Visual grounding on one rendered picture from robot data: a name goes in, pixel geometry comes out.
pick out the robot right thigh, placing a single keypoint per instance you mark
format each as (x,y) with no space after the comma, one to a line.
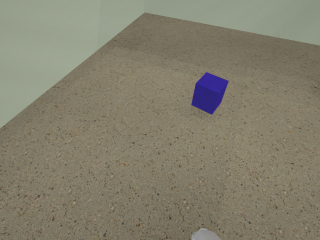
(204,235)

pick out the carton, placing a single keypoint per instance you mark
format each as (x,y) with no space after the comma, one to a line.
(208,93)

